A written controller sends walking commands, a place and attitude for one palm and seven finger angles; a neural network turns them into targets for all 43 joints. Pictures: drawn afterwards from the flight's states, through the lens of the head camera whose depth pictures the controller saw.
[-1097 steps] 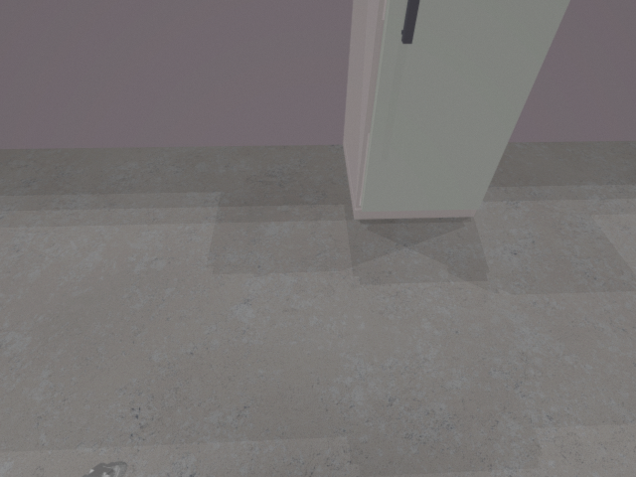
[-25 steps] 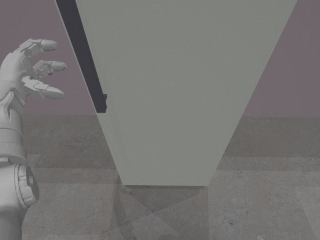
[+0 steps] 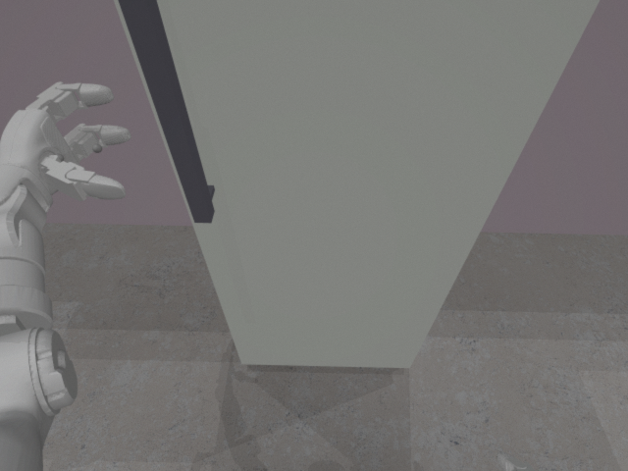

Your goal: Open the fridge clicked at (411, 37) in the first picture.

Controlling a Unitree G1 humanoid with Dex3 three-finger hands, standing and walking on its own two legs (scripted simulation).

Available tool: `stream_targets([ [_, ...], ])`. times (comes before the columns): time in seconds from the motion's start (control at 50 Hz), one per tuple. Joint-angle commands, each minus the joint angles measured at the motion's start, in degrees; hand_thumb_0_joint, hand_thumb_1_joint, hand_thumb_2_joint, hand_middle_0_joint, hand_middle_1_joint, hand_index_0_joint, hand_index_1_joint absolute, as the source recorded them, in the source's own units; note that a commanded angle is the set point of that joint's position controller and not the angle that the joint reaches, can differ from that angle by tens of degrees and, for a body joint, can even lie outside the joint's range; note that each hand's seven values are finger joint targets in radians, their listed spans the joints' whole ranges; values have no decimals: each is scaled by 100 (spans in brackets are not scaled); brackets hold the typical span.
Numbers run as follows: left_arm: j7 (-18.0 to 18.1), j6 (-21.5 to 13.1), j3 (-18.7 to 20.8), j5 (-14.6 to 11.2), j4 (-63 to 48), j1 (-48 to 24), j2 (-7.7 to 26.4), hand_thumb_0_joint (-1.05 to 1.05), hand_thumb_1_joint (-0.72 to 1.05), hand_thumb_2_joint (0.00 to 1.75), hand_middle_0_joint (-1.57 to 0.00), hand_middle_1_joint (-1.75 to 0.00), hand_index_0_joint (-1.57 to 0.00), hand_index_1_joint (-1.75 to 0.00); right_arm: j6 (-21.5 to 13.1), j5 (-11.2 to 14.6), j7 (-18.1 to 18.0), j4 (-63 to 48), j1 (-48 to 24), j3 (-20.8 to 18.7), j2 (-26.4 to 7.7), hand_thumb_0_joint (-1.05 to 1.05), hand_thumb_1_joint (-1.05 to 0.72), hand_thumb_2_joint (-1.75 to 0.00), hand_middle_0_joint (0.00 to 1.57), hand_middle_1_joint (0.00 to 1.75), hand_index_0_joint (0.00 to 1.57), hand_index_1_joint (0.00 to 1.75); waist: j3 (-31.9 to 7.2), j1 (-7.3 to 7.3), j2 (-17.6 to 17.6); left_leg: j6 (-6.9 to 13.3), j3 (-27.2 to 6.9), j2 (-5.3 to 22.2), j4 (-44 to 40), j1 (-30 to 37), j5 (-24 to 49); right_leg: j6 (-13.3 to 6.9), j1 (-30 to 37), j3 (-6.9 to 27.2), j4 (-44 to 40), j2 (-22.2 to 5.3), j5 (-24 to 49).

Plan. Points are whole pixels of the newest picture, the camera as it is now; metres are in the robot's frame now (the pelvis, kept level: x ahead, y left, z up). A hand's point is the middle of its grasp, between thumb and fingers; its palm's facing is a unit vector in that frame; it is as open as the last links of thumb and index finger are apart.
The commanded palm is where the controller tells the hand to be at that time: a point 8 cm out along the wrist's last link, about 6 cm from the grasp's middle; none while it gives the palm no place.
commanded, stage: move the hooked fingers beside the handle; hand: left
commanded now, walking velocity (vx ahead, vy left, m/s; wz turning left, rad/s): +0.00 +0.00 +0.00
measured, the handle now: (171, 79) +0.49 +0.18 +0.26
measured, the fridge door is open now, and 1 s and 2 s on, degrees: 0 0 0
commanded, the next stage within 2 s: feel for the door with the fingertips in 0.38 s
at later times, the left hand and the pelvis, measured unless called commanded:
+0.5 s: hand (110, 144) +0.43 +0.25 +0.21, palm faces +0.01 -1.00 +0.00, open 14.0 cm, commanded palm +0.41 +0.30 +0.21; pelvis +0.00 +0.00 +0.00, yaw +0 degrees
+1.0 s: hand (134, 147) +0.42 +0.22 +0.21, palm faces +0.02 -1.00 +0.00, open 14.0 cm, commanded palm +0.41 +0.27 +0.21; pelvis -0.01 -0.01 +0.00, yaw +0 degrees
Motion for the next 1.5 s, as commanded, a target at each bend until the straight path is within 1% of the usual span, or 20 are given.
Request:
stream_targets([
  [0.0, 62, -320, 249, -54, -1081, -2933, 1793, 0, -50, 30, -30, -120, -30, -120, -220, -30, -92, -644, -35, -309, -880, 0, -90, -90, 20, 30, 20, 30, -1646, -98, 390, 102, -267, -56, -249, 1025, 1705, -261, 265, -14, -163, 164, 1756],
  [0.04, 64, -391, -59, -71, -1043, -3108, 1488, 0, -50, 30, -30, -120, -30, -120, -221, -25, -108, -632, -32, -302, -844, 0, -90, -90, 20, 30, 20, 30, -1575, -195, 350, 109, -254, -48, -230, 1037, 1616, -259, 197, -27, -190, 160, 1624],
  [0.06, 92, -440, 171, -54, -1048, -3258, 1775, 0, -50, 30, -30, -120, -30, -120, -229, -38, -115, -596, -21, -304, -877, 0, -90, -90, 20, 30, 20, 30, -1658, -184, 302, 107, -303, -44, -225, 1072, 1596, -255, 191, -14, -194, 169, 1639],
  [0.2, 62, -490, 14, -53, -749, -3226, 1562, 0, -50, 30, -30, -120, -30, -120, -247, -48, -101, -594, -17, -273, -853, 0, -90, -90, 20, 30, 20, 30, -1724, -149, 384, 83, -311, -49, -207, 1056, 1691, -260, 202, -17, -132, 152, 1745],
  [0.26, 95, -512, 275, -28, -733, -3057, 1863, 0, -50, 30, -30, -120, -30, -120, -219, -61, -83, -636, 12, -288, -890, 0, -90, -90, 20, 30, 20, 30, -1787, -52, 193, 90, -319, -47, -237, 921, 1681, -263, 349, -21, -108, 148, 1739],
  [0.42, 120, -511, 91, -66, -1051, -3027, 1562, 0, -50, 30, -30, -120, -30, -120, -210, -44, -80, -665, 22, -310, -868, 0, -90, -90, 20, 30, 20, 30, -1778, -106, 330, 87, -313, -17, -240, 1077, 1701, -257, 249, -30, -132, 182, 1677],
  [0.46, 143, -498, 260, -90, -987, -3018, 1759, 0, -50, 30, -30, -120, -30, -120, -199, -43, -98, -629, 41, -313, -884, 0, -90, -90, 20, 30, 20, 30, -1699, -93, 268, 110, -288, -24, -259, 964, 1563, -252, 291, -17, -164, 182, 1612],
  [0.52, 187, -472, -20, -55, -1134, -3186, 1442, 0, -50, 30, -30, -120, -30, -120, -247, -47, -94, -596, 42, -319, -867, 0, -90, -90, 20, 30, 20, 30, -1718, -152, 371, 100, -328, -18, -271, 1071, 1538, -259, 187, -31, -177, 179, 1531],
  [0.56, 254, -481, 176, -85, -1275, -3018, 1591, 0, -50, 30, -30, -120, -30, -120, -257, -62, -77, -614, 42, -318, -860, 0, -90, -90, 20, 30, 20, 30, -1895, -63, 381, 97, -312, -32, -237, 1097, 1720, -275, 386, -23, -142, 184, 1722],
  [0.64, 303, -407, -28, -163, -1500, -2682, 1195, 0, -50, 30, -30, -120, -30, -120, -272, -50, -46, -671, -31, -331, -805, 0, -90, -90, 20, 30, 20, 30, -1914, -22, 236, 117, -236, -27, -226, 1134, 1947, -269, 527, -49, -119, 185, 1946],
  [0.68, 377, -323, 235, -140, -1628, -2476, 1421, 0, -50, 30, -30, -120, -30, -120, -266, -58, -21, -705, -107, -319, -805, 0, -90, -90, 20, 30, 20, 30, -1908, 85, 255, 106, -246, -35, -259, 1062, 1934, -271, 633, -26, -96, 175, 2027],
  [0.72, 428, -193, 51, -129, -1546, -2418, 1171, 0, -50, 30, -30, -120, -30, -120, -239, -27, -19, -706, -175, -315, -781, 0, -90, -90, 20, 30, 20, 30, -1535, 15, 51, 124, -203, -22, -301, 890, 1715, -243, 495, -47, -151, 173, 1866],
  [0.86, 682, -243, 58, -65, -2188, -2931, 1238, 0, -50, 30, -30, -120, -30, -120, -247, -42, -72, -716, -313, -306, -726, 0, -90, -90, 20, 30, 20, 30, -1879, -11, 369, 133, -207, -48, -278, 1212, 1739, -258, 596, 19, -186, 163, 1867],
  [0.94, 690, -173, -124, -44, -1427, -2997, 1091, 0, -50, 30, -30, -120, -30, -120, -215, -29, -130, -590, -285, -260, -736, 0, -90, -90, 20, 30, 20, 30, -1385, -136, 22, 151, -214, -49, -332, 938, 1336, -234, 399, 0, -292, 146, 1516],
  [1.06, 628, -397, -210, 14, -1153, -3350, 1058, 0, -50, 30, -30, -120, -30, -120, -253, -59, -134, -557, -210, -261, -730, 0, -90, -90, 20, 30, 20, 30, -1843, -125, 251, 138, -246, -83, -260, 1112, 1558, -252, 509, 46, -200, 118, 1779],
  [1.1, 570, -412, -458, 2, -814, -3511, 800, 0, -50, 30, -30, -120, -30, -120, -241, -44, -151, -475, -182, -250, -738, 0, -90, -90, 20, 30, 20, 30, -1510, -258, 61, 133, -249, -66, -288, 955, 1390, -231, 322, 15, -234, 119, 1650],
  [1.24, 623, -641, -57, 125, -140, -3695, 1423, 0, -50, 30, -30, -120, -30, -120, -222, -90, -154, -377, 101, -286, -832, 0, -90, -90, 20, 30, 20, 30, -1579, -230, -198, 165, -246, -67, -260, 640, 1180, -204, 366, 51, -215, 93, 1429],
  [1.28, 603, -784, -246, 180, -357, -4006, 1230, 0, -50, 30, -30, -120, -30, -120, -251, -105, -135, -387, 122, -294, -811, 0, -90, -90, 20, 30, 20, 30, -1803, -267, 160, 140, -264, -66, -251, 795, 1272, -213, 331, 66, -158, 106, 1517],
  [1.34, 586, -869, -62, 154, -69, -3951, 1457, 0, -50, 30, -30, -120, -30, -120, -238, -111, -150, -314, 285, -323, -860, 0, -90, -90, 20, 30, 20, 30, -1749, -300, -19, 161, -252, -46, -225, 729, 1235, -206, 310, 48, -187, 127, 1440],
  [1.48, 466, -870, -99, 188, 195, -4134, 1480, 0, -50, 30, -30, -120, -30, -120, -264, -134, -130, -236, 463, -334, -898, 0, -90, -90, 20, 30, 20, 30, -1722, -358, 292, 132, -283, -42, -227, 617, 1041, -206, 80, 47, -181, 144, 1236],
])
